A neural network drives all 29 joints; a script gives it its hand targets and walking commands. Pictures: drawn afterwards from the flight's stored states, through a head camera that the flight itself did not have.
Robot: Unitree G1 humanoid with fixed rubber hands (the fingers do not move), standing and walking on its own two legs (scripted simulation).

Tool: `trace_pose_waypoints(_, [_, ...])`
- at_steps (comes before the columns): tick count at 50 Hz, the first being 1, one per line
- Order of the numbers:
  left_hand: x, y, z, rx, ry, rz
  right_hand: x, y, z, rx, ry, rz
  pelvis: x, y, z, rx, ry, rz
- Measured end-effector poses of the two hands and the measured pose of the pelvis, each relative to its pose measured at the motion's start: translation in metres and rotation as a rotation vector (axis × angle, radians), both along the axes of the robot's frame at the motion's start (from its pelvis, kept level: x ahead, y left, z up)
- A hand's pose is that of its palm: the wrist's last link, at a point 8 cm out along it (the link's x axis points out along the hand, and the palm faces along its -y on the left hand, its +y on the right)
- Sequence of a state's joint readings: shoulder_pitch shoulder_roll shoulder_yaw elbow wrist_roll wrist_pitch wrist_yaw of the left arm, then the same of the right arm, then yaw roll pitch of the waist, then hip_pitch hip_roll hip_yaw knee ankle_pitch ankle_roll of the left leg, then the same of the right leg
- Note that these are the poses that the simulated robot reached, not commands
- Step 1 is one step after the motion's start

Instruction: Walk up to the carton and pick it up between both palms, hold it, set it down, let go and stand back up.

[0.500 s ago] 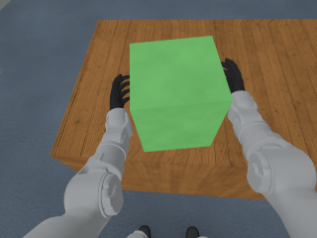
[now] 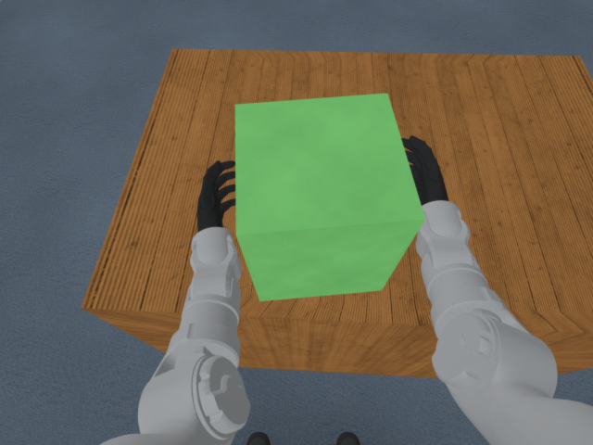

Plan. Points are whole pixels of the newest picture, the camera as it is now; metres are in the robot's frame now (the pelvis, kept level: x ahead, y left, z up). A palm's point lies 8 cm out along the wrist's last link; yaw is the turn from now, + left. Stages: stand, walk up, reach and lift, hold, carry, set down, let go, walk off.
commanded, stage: reach and lift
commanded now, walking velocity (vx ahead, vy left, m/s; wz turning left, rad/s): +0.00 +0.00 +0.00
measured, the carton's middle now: (316, 208) +0.44 +0.02 -0.02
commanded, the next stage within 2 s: none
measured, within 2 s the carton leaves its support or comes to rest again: leaves its support in 0.96 s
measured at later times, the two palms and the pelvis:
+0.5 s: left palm (213, 220) +0.39 +0.17 +0.02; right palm (427, 195) +0.44 -0.13 +0.04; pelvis +0.00 +0.00 +0.00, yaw +0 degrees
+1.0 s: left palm (210, 225) +0.38 +0.17 +0.02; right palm (428, 197) +0.43 -0.13 +0.04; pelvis +0.00 +0.00 +0.00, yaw +1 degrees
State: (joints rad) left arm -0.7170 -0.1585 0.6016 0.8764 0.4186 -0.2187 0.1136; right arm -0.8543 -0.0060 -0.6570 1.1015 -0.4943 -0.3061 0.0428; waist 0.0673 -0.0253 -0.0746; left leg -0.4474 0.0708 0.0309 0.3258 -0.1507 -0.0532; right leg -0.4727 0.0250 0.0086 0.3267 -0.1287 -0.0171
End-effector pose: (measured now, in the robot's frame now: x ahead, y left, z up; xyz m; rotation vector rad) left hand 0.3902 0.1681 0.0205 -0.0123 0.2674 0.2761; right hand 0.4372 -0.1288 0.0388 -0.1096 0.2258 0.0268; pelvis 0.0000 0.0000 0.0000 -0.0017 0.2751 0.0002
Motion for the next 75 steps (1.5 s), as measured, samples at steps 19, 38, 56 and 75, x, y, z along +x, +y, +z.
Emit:
trace_pose_waypoints(19, [0.001, 0.001, -0.002, 0.010, -0.007, 0.002, 0.000, 0.001, -0.003, 0.010, -0.018, 0.001, 0.007, 0.003, 0.001, -0.006, -0.013, -0.001])
trace_pose_waypoints(38, [0.000, 0.001, -0.002, -0.003, -0.011, 0.007, 0.000, 0.001, -0.003, -0.004, -0.029, 0.004, 0.006, 0.001, 0.001, -0.004, -0.006, 0.006])
trace_pose_waypoints(56, [-0.015, 0.007, 0.000, -0.014, -0.057, 0.010, -0.015, 0.008, 0.008, -0.030, -0.088, 0.009, -0.011, 0.001, 0.000, -0.005, -0.002, 0.017])
trace_pose_waypoints(75, [-0.023, 0.004, 0.007, -0.026, -0.028, 0.005, -0.024, 0.005, 0.020, -0.026, -0.064, 0.003, -0.014, -0.002, 0.000, -0.005, -0.020, 0.029])
